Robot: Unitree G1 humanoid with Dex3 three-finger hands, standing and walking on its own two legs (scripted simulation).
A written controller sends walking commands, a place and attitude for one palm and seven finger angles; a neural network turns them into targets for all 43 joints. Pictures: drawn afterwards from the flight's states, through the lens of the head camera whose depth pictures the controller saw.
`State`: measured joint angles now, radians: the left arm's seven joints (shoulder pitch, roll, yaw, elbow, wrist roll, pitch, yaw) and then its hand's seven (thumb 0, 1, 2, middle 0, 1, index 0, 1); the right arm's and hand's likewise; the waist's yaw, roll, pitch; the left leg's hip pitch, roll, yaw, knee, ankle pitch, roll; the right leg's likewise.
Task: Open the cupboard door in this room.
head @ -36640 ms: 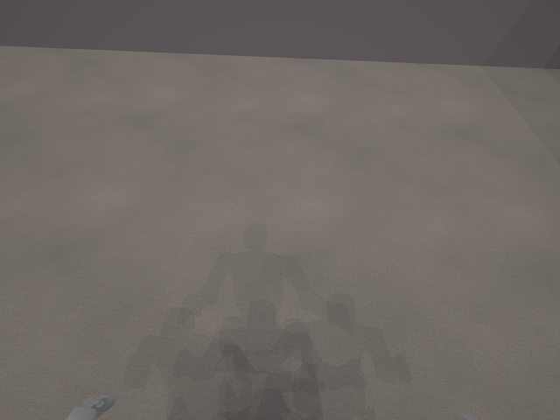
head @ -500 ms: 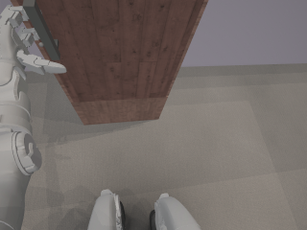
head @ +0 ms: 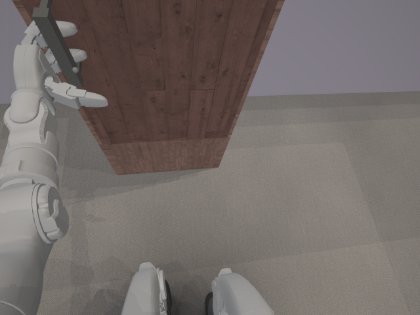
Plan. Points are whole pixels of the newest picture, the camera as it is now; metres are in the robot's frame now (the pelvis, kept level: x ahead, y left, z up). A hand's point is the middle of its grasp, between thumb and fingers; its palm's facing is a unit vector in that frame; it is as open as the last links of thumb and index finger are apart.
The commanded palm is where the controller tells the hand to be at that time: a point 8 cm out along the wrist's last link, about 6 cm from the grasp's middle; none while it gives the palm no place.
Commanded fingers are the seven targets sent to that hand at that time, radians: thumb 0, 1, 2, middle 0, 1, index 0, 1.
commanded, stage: slide the fingers in behind the handle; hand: left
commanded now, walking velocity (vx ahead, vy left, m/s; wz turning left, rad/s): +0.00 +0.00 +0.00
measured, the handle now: (63, 45) +0.59 +0.21 +0.09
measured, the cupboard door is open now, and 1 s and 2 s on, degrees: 0 0 33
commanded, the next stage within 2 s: close the thumb around the handle in 0.26 s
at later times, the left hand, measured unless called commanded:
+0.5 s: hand (71, 68) +0.54 +0.20 +0.08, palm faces +0.05 -1.00 -0.01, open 13.4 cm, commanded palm +0.52 +0.23 +0.08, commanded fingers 0.00 -0.05 0.49 -0.33 -1.25 -0.33 -1.25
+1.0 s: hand (75, 71) +0.53 +0.19 +0.08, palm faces +0.03 -1.00 -0.01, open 5.6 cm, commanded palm +0.52 +0.22 +0.08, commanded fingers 0.00 0.90 0.90 -0.40 -1.35 -0.40 -1.35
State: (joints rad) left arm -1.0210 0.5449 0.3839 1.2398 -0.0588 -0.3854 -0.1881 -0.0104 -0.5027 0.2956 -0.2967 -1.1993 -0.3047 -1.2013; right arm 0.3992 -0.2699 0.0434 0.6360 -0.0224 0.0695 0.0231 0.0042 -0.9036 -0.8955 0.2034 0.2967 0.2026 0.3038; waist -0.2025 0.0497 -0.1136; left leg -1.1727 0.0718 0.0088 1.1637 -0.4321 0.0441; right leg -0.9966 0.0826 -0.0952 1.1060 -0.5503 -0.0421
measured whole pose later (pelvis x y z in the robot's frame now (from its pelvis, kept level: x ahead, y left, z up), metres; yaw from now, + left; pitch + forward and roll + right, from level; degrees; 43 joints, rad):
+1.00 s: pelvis +0.00 +0.01 +0.00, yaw +0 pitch +24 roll -5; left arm -1.01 0.52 0.36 1.25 -0.06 -0.39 -0.18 0.01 0.72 0.82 -0.38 -1.33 -0.39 -1.33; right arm 0.41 -0.27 0.04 0.64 -0.03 0.07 0.02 0.00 -0.90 -0.90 0.20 0.30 0.20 0.30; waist -0.20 0.05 -0.12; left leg -1.15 0.06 0.01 1.15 -0.43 0.05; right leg -0.98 0.08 -0.09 1.09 -0.54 -0.03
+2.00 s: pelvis +0.00 -0.02 +0.02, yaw +4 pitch +14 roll -1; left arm -0.18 -0.10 -0.09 0.42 0.05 -0.36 0.57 0.02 0.72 0.79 -0.34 -1.34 -0.33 -1.32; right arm 0.21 -0.19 0.00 0.56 -0.06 0.05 0.08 0.01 -0.91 -0.90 0.20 0.30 0.20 0.30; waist -0.01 0.03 -0.16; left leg -0.88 0.02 0.02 1.04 -0.40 0.01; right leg -0.73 0.04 -0.09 1.05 -0.56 -0.07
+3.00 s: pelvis +0.02 -0.04 +0.03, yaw +5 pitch +14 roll +1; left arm 0.13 -0.09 -0.24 0.18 0.08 -0.31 0.53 -0.01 -0.48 0.30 -0.24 -0.81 -0.27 -0.82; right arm 0.20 -0.19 0.01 0.54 -0.06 0.01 0.02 0.01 -0.90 -0.90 0.20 0.30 0.20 0.30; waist -0.01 0.03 -0.17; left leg -0.84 0.01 0.01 1.02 -0.42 -0.01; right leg -0.69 0.04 -0.09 1.04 -0.59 -0.08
